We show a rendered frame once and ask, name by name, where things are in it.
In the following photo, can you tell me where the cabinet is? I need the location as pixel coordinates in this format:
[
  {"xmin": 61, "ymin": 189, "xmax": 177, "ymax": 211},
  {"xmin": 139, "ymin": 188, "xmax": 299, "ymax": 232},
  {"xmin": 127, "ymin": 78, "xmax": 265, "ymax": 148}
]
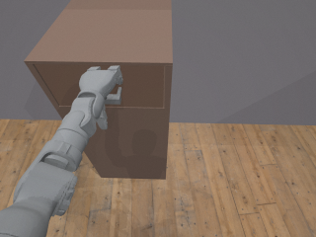
[{"xmin": 24, "ymin": 0, "xmax": 173, "ymax": 180}]

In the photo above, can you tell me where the left robot forearm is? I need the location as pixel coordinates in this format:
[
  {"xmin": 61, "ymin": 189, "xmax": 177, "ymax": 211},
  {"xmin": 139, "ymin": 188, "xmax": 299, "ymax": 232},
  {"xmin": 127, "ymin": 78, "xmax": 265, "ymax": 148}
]
[{"xmin": 13, "ymin": 89, "xmax": 105, "ymax": 203}]

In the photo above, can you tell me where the handle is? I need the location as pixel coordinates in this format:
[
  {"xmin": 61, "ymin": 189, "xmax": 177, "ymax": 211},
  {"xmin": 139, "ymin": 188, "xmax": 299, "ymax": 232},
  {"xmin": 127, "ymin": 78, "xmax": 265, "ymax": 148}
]
[{"xmin": 105, "ymin": 87, "xmax": 122, "ymax": 105}]

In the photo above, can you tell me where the drawer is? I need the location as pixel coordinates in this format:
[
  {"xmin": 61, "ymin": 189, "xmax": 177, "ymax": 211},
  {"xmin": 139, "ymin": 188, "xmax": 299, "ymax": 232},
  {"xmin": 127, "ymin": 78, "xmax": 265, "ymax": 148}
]
[{"xmin": 35, "ymin": 64, "xmax": 164, "ymax": 108}]

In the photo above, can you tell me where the robot left hand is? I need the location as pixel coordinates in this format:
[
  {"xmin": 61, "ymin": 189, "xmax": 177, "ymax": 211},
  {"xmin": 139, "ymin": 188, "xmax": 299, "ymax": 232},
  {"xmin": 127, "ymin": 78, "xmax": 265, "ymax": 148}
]
[{"xmin": 79, "ymin": 65, "xmax": 123, "ymax": 130}]

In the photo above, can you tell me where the left robot upper arm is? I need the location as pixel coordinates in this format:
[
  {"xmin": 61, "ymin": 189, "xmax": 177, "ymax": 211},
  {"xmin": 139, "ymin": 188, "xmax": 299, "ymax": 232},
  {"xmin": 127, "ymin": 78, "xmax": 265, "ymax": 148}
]
[{"xmin": 0, "ymin": 161, "xmax": 78, "ymax": 237}]

